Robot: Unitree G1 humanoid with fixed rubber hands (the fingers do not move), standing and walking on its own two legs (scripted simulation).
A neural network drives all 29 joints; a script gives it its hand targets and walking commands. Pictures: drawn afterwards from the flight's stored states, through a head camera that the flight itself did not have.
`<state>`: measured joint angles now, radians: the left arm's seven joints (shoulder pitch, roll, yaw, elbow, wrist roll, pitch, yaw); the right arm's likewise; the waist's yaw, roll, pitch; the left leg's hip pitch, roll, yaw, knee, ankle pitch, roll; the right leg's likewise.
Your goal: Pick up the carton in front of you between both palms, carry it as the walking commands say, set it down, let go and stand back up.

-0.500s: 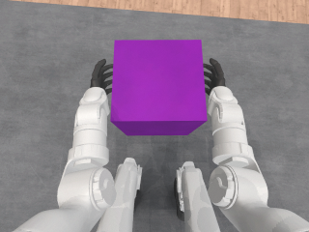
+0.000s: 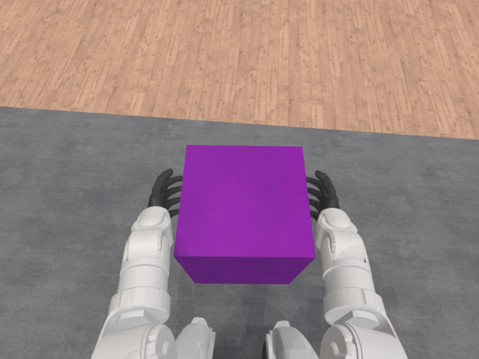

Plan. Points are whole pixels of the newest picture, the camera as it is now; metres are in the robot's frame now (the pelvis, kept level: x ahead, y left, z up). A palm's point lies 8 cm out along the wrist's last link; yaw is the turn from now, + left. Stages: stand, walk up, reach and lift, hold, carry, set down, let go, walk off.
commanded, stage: reach and lift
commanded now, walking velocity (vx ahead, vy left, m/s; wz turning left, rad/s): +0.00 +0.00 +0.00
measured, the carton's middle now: (243, 222) +0.36 +0.01 -0.09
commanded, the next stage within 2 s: hold in 1.34 s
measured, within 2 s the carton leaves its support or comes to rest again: neither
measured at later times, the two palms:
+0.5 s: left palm (146, 204) +0.31 +0.15 +0.08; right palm (355, 211) +0.31 -0.15 +0.08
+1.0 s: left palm (145, 197) +0.32 +0.15 +0.09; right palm (355, 203) +0.32 -0.15 +0.09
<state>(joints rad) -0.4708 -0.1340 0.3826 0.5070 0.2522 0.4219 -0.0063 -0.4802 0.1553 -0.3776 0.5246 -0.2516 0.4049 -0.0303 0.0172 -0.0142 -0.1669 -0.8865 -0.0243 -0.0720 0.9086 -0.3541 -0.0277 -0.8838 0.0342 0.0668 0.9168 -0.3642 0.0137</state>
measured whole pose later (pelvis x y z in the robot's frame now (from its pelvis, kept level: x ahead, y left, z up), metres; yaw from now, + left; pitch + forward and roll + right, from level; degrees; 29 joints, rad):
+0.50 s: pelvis +0.02 +0.00 +0.06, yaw +0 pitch -3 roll +0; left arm -0.33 -0.17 0.31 0.41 0.32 0.61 -0.03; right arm -0.32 0.17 -0.32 0.41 -0.31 0.60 0.02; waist 0.00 -0.01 -0.02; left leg -0.20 -0.01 -0.07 0.46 -0.21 -0.01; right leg -0.20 0.01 0.07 0.47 -0.22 0.01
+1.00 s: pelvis +0.03 +0.00 +0.06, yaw +0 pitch -4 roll +0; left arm -0.28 -0.16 0.24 0.30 0.29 0.65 -0.02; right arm -0.28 0.16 -0.26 0.31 -0.30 0.65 0.02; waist 0.00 0.00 0.02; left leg -0.12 -0.01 -0.07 0.38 -0.19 -0.01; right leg -0.11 0.01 0.08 0.39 -0.20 0.01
